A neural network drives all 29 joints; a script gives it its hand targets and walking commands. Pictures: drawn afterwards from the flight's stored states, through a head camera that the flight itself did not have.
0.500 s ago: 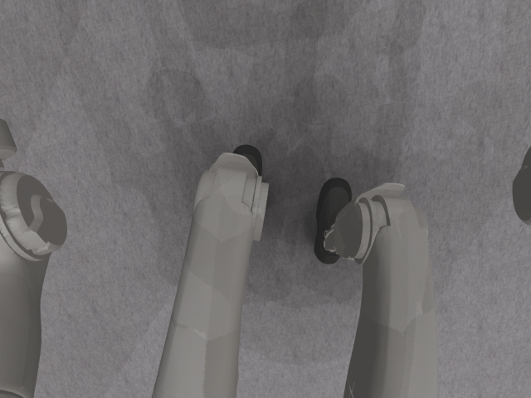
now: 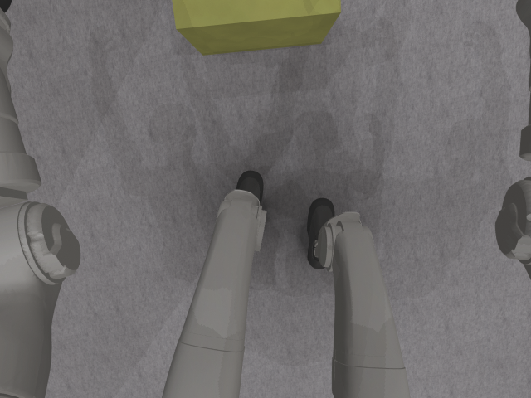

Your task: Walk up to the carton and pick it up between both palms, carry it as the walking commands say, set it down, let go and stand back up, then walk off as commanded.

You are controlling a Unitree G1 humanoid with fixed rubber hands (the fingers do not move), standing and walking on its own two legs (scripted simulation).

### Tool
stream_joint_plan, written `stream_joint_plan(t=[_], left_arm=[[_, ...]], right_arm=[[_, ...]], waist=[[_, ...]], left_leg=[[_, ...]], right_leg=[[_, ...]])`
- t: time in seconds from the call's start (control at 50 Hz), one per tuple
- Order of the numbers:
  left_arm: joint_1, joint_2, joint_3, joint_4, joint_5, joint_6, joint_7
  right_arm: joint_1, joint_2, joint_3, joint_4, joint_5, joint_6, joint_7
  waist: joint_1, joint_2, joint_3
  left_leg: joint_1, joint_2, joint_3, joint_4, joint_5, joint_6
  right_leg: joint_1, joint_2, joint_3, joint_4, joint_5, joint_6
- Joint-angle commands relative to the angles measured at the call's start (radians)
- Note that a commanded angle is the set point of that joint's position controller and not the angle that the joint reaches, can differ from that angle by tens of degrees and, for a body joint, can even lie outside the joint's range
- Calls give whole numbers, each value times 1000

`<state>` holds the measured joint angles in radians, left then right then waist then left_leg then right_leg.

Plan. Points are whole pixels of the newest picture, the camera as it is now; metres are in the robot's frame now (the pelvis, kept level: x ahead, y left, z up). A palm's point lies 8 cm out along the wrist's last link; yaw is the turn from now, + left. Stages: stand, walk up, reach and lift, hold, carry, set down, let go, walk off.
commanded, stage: let go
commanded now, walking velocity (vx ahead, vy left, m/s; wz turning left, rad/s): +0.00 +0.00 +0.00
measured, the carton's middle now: out of the picture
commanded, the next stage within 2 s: stand in 1.50 s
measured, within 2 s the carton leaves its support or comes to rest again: neither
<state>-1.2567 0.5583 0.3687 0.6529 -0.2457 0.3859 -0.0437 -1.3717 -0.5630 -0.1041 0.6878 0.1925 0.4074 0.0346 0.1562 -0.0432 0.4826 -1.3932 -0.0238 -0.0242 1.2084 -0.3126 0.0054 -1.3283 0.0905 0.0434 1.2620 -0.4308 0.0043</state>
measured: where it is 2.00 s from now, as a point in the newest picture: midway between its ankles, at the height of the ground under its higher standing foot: (281, 232)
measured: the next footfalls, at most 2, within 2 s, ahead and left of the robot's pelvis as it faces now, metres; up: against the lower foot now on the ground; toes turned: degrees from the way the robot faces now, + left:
none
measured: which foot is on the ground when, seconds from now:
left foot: down 0.00-1.00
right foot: down 0.00-1.00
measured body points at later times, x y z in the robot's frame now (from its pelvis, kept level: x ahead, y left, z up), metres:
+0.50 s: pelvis +0.05 +0.00 +0.06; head +0.30 +0.03 +0.44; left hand +0.40 +0.32 -0.04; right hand +0.49 -0.16 -0.05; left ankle +0.12 +0.11 -0.61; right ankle +0.08 -0.11 -0.61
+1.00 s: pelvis +0.12 -0.01 +0.12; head +0.20 -0.02 +0.57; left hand +0.30 +0.24 +0.05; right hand +0.36 -0.24 +0.04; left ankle +0.12 +0.11 -0.61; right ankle +0.08 -0.11 -0.61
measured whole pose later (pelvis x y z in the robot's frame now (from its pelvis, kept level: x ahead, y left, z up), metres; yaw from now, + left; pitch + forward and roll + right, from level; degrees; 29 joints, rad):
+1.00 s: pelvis +0.12 -0.01 +0.12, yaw +0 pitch +11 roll +2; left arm 0.19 0.22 0.05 0.42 -0.06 0.05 -0.09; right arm 0.07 -0.21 -0.12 0.48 -0.02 0.04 0.00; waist 0.06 0.00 -0.04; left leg -0.48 -0.04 -0.01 0.52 -0.24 0.00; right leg -0.44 0.04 0.09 0.59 -0.35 -0.02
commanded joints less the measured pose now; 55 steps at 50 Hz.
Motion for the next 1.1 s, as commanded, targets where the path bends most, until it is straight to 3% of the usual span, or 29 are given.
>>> stream_joint_plan(t=[0.0,0.06,0.14,0.18,0.22,0.24,0.26,0.28,0.36,0.4,0.42,0.44,0.48,0.5,0.54,0.62,0.64,0.66,0.7,0.72,0.74,0.78,0.8,0.82,0.84,0.98,1.0,1.02,1.08], left_arm=[[-56,132,55,-21,116,-114,-21],[-26,145,62,-23,191,-151,-44],[48,110,22,57,199,-156,-102],[159,99,1,33,217,-165,-122],[186,70,3,78,242,-180,-144],[199,81,-1,45,235,-185,-153],[389,26,-32,29,252,-187,-163],[388,19,-54,14,228,-199,-172],[401,44,-64,-53,229,-244,-165],[655,-8,-125,-161,227,-263,-158],[605,23,-115,-164,208,-268,-146],[634,-6,-139,-173,214,-273,-145],[715,19,-147,-255,200,-286,-130],[735,12,-147,-285,204,-294,-122],[860,-22,-158,-298,191,-288,-118],[1111,-106,-217,-326,196,-302,-107],[1056,-83,-210,-314,185,-307,-95],[1176,-142,-238,-301,185,-310,-94],[1143,-145,-215,-280,191,-320,-84],[1330,-208,-242,-279,194,-328,-84],[1236,-193,-247,-290,195,-330,-77],[1408,-218,-265,-298,209,-344,-62],[1296,-194,-258,-297,189,-356,-50],[1425,-220,-277,-341,199,-363,-50],[1379,-208,-280,-349,181,-372,-43],[1470,-200,-257,-354,215,-372,-35],[1468,-215,-271,-341,215,-365,-35],[1472,-213,-265,-323,223,-361,-37],[1516,-224,-260,-329,243,-345,-42]], right_arm=[[-179,-76,-51,-33,-83,-87,5],[-191,-11,-63,-29,-118,-112,-29],[-85,74,-91,92,-193,-103,-72],[50,106,-122,73,-228,-115,-90],[99,147,-145,118,-232,-134,-103],[98,165,-145,68,-254,-140,-106],[291,189,-129,43,-250,-154,-109],[263,187,-144,-27,-260,-172,-117],[322,205,-136,-110,-232,-226,-117],[590,196,-111,-196,-240,-251,-112],[504,204,-95,-238,-208,-262,-110],[559,209,-86,-223,-211,-268,-113],[620,202,-76,-334,-206,-288,-118],[681,213,-83,-338,-209,-290,-115],[769,244,-61,-328,-202,-291,-111],[1092,264,-71,-236,-220,-310,-93],[993,246,-83,-281,-210,-314,-88],[1141,259,-58,-218,-207,-318,-82],[1110,249,-81,-230,-221,-333,-76],[1271,278,-58,-207,-209,-349,-65],[1197,256,-81,-238,-225,-351,-66],[1375,258,-72,-244,-239,-370,-48],[1238,244,-70,-301,-239,-381,-50],[1391,252,-63,-295,-232,-388,-42],[1340,269,-42,-346,-226,-398,-39],[1443,297,0,-310,-210,-396,-21],[1489,301,16,-283,-202,-392,-18],[1487,304,28,-301,-208,-390,-21],[1538,307,36,-346,-208,-388,-23]], waist=[[81,12,-1797],[110,-32,-1653],[39,-85,-1376],[11,-53,-1394],[18,-26,-1223],[6,-64,-1259],[8,-31,-1291],[-26,-42,-1282],[16,26,-1227],[11,69,-1356],[34,36,-1323],[16,69,-1275],[-3,30,-1340],[14,60,-1370],[-2,24,-1341],[-57,109,-1258],[-30,106,-1211],[-46,92,-1098],[-67,67,-1021],[-61,69,-968],[-87,73,-932],[-90,74,-926],[-87,33,-889],[-95,47,-920],[-91,-8,-904],[-94,-83,-718],[-107,-49,-691],[-104,-114,-657],[-117,-68,-653]], left_leg=[[856,20,-6,-96,678,-16],[775,6,5,-153,520,3],[553,-12,42,-227,261,0],[639,-9,40,-248,238,0],[629,-8,51,-271,175,5],[660,-4,41,-279,165,8],[759,-6,49,-289,258,6],[769,-7,31,-303,267,5],[858,-7,19,-331,327,10],[1039,0,-2,-348,474,-3],[1067,0,-23,-354,485,8],[1057,5,-22,-352,487,0],[1131,12,-39,-350,573,4],[1192,7,-52,-359,641,3],[1220,20,-56,-376,680,1],[1355,26,-83,-409,822,-15],[1347,25,-95,-427,848,-5],[1370,41,-98,-447,868,-14],[1312,38,-89,-479,780,-15],[1354,33,-87,-526,785,-17],[1306,37,-71,-543,728,-20],[1374,37,-60,-582,803,-40],[1336,36,-63,-592,753,-27],[1389,29,-44,-608,785,-38],[1410,31,-54,-617,764,-25],[1307,-27,21,-711,440,-13],[1299,-38,37,-722,400,-17],[1296,-45,41,-738,371,-15],[1322,-55,42,-735,368,-26]], right_leg=[[306,-11,-6,-109,324,33],[298,-18,-21,-172,229,43],[370,-36,-14,-257,121,55],[391,-43,-17,-298,95,56],[333,-54,-17,-348,42,51],[359,-53,-18,-354,34,50],[421,-53,-15,-378,125,48],[411,-47,-22,-383,140,56],[350,-37,-28,-424,145,47],[477,-29,-21,-440,242,29],[415,-23,-27,-440,213,38],[421,-25,-17,-452,225,27],[477,-21,-15,-451,286,32],[479,-17,-16,-450,308,31],[533,-24,-15,-472,338,26],[522,-26,-16,-524,366,6],[462,-24,-23,-528,334,26],[461,-33,-10,-575,348,13],[473,-40,-8,-594,319,10],[539,-43,-13,-638,330,16],[533,-54,3,-663,309,7],[647,-54,9,-709,401,7],[628,-51,3,-707,371,13],[724,-53,4,-732,439,16],[721,-49,5,-739,413,18],[976,-108,42,-811,575,35],[1006,-118,47,-821,613,41],[1011,-116,44,-829,638,52],[1105,-144,70,-851,724,63]])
